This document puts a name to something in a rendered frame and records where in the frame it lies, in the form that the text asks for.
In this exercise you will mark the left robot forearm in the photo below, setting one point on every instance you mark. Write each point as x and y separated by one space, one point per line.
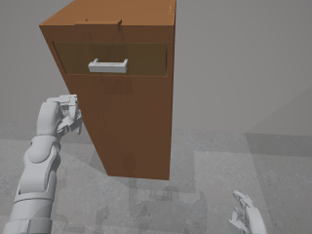
32 207

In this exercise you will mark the drawer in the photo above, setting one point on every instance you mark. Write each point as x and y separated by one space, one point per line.
144 58

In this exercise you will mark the robot right hand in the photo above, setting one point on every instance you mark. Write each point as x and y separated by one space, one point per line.
251 220

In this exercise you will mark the cabinet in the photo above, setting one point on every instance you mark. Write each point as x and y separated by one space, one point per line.
128 117

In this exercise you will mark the robot left hand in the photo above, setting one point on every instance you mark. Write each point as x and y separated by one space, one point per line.
53 122

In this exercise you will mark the handle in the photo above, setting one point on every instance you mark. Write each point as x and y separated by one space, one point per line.
97 26
111 67

